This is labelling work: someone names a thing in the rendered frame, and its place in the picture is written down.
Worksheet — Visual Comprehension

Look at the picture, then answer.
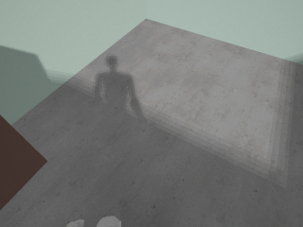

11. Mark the robot left thigh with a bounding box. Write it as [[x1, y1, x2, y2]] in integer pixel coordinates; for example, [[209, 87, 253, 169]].
[[96, 216, 121, 227]]

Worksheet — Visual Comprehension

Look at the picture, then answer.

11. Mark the cabinet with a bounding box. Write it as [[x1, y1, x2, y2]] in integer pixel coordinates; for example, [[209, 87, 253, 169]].
[[0, 115, 47, 210]]

